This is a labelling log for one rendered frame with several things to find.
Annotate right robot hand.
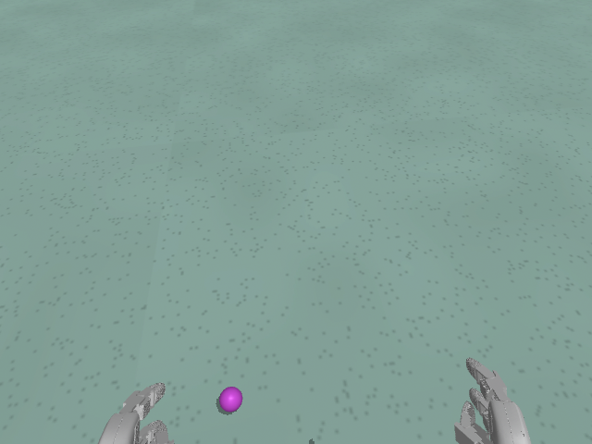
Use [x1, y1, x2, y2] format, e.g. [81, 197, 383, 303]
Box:
[454, 358, 531, 444]

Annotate left robot hand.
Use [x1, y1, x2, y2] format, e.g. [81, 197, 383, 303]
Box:
[98, 383, 174, 444]

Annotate ball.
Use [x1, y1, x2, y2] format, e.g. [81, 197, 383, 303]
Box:
[219, 387, 242, 412]

